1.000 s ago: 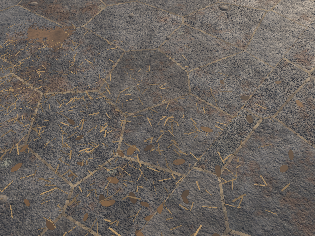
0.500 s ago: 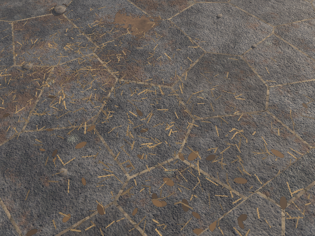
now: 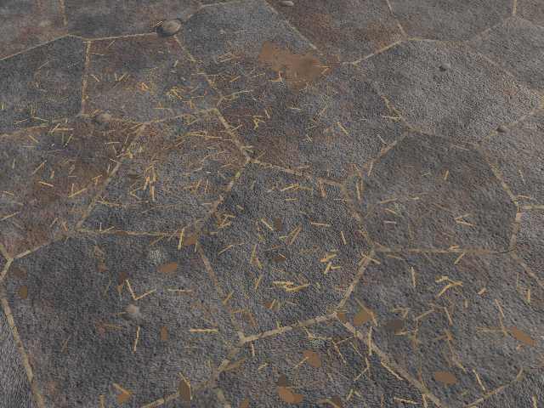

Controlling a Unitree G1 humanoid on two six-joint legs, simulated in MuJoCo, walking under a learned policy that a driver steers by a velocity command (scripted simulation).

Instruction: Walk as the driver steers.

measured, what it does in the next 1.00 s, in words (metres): goes down: left foot 0.11 m lower, then right foot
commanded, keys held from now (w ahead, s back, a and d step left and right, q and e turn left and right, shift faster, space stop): w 1.00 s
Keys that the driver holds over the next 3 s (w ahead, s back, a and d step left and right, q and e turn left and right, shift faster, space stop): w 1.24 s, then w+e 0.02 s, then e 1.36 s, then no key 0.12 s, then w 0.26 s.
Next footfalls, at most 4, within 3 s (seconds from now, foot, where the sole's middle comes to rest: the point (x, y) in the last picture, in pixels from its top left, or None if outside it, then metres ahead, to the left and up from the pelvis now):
0.50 left None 0.46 0.14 -0.88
0.98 right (303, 317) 0.80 -0.03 -0.88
1.48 left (230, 247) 1.04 0.21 -0.88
1.94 right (303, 278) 0.93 -0.03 -0.88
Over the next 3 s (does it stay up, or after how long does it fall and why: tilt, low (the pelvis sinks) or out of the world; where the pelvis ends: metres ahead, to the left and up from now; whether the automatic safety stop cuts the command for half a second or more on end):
stays up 0.91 0.04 -0.10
